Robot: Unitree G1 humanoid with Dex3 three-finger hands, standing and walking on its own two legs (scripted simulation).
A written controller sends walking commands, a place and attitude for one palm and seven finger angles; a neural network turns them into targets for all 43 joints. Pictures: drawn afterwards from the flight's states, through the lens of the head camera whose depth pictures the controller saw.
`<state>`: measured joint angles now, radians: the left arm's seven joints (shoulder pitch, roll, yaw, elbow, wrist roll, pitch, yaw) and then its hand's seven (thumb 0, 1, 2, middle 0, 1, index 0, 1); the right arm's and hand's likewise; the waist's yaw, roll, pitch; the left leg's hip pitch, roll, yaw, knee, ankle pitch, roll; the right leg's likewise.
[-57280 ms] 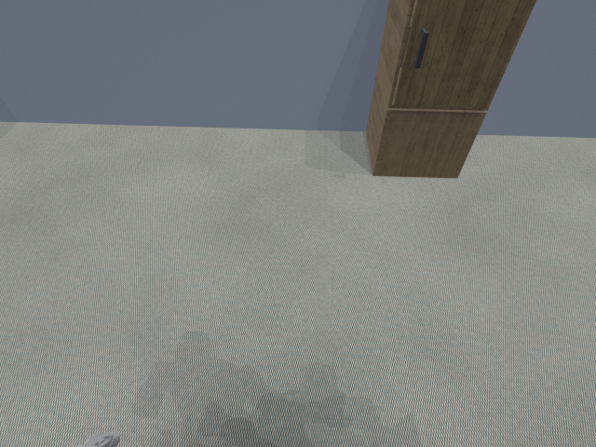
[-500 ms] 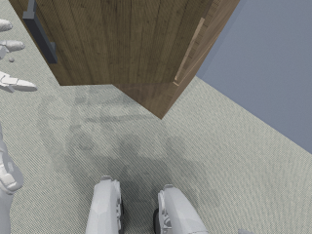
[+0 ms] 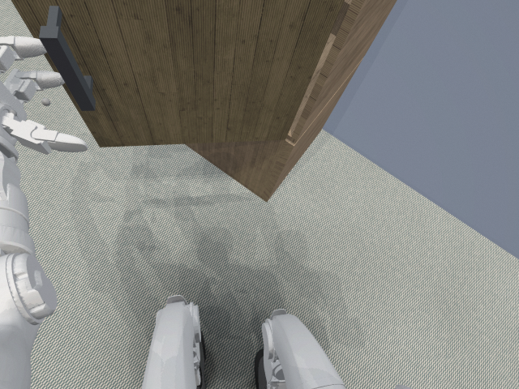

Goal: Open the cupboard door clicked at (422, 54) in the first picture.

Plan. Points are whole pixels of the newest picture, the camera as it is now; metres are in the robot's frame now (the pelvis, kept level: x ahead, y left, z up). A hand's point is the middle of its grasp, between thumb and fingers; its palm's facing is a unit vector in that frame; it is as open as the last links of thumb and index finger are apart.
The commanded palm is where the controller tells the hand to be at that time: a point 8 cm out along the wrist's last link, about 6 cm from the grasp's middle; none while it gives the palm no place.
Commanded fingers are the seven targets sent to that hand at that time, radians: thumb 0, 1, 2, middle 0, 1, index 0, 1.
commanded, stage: slide the fingers in behind the handle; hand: left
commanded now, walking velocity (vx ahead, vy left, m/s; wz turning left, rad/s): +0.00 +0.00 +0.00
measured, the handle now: (72, 63) +0.55 +0.25 +0.07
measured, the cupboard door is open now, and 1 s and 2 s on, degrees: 43 43 43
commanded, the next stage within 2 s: close the thumb around the handle in 1.16 s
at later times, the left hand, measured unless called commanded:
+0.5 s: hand (70, 100) +0.50 +0.25 +0.05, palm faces +0.11 -0.99 -0.02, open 14.0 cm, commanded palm +0.49 +0.27 +0.06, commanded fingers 0.00 -0.50 0.30 -0.30 -1.20 -0.30 -1.20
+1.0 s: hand (95, 98) +0.50 +0.22 +0.06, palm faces +0.12 -0.99 -0.03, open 14.0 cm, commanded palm +0.49 +0.25 +0.06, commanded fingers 0.00 -0.50 0.30 -0.30 -1.20 -0.30 -1.20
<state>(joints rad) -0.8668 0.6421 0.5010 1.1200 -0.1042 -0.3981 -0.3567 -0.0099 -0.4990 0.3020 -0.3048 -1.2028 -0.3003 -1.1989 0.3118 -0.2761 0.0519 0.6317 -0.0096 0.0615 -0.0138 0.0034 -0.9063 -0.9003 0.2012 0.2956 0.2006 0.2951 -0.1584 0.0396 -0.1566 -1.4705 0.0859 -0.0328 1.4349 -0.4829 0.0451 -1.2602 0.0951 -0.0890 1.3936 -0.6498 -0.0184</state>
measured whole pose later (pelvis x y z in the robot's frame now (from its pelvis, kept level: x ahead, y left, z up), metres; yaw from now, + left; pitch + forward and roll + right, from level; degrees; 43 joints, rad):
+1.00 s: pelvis +0.01 -0.01 +0.01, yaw +1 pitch +28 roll -6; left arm -0.85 0.50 0.40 1.12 -0.09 -0.47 -0.20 -0.01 -0.50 0.30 -0.31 -1.21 -0.30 -1.21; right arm 0.32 -0.26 0.03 0.65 -0.02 0.09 0.02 0.00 -0.91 -0.90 0.20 0.30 0.20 0.29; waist -0.15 0.05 -0.17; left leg -1.42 0.08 -0.03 1.40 -0.49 0.03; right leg -1.22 0.09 -0.08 1.38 -0.66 -0.03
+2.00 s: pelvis +0.01 -0.01 +0.01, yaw +1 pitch +29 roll -6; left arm -0.86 0.51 0.42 1.10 -0.10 -0.44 -0.23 0.01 0.80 0.85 -0.38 -1.33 -0.39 -1.34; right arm 0.32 -0.26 0.03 0.64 -0.02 0.09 0.01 0.00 -0.91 -0.90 0.20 0.30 0.20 0.29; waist -0.16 0.05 -0.17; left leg -1.43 0.08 -0.02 1.41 -0.49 0.03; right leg -1.23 0.09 -0.08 1.38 -0.66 -0.03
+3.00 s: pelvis +0.03 -0.04 +0.04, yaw +6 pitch +21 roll +0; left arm 0.00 -0.05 -0.05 0.39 0.03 -0.52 0.46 0.00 0.74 0.77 -0.40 -1.35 -0.40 -1.35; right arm 0.16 -0.18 0.00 0.57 -0.08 0.09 0.04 0.01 -0.91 -0.90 0.20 0.30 0.20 0.29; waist 0.00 0.01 -0.21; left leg -1.14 0.03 -0.01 1.25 -0.47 -0.02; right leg -0.97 0.05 -0.07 1.29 -0.68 -0.07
